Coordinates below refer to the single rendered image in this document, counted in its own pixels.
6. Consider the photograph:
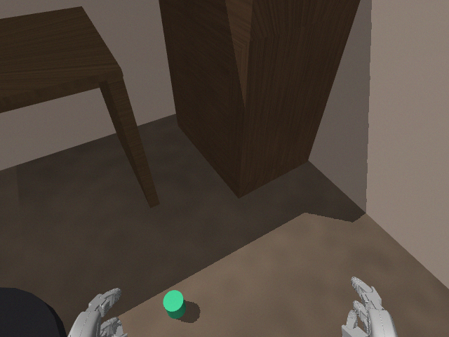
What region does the can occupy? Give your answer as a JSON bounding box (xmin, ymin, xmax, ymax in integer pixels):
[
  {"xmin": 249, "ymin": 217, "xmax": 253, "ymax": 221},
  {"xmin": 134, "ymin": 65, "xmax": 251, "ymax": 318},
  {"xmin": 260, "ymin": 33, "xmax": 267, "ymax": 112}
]
[{"xmin": 163, "ymin": 290, "xmax": 186, "ymax": 319}]

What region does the right robot hand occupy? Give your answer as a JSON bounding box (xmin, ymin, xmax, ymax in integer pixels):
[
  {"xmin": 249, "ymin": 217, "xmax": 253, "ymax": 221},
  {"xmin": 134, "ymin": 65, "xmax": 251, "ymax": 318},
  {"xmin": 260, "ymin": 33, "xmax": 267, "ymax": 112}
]
[{"xmin": 342, "ymin": 277, "xmax": 398, "ymax": 337}]

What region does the desk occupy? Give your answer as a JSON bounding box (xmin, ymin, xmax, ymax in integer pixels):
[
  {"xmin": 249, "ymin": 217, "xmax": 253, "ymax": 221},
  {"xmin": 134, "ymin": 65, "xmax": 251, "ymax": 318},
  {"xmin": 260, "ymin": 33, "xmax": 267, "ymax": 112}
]
[{"xmin": 0, "ymin": 6, "xmax": 160, "ymax": 208}]

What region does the left robot hand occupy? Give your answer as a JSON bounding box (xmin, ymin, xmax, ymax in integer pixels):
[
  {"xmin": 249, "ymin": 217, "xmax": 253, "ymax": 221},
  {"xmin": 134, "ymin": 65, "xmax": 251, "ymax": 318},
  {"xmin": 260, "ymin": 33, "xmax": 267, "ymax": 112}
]
[{"xmin": 68, "ymin": 288, "xmax": 128, "ymax": 337}]

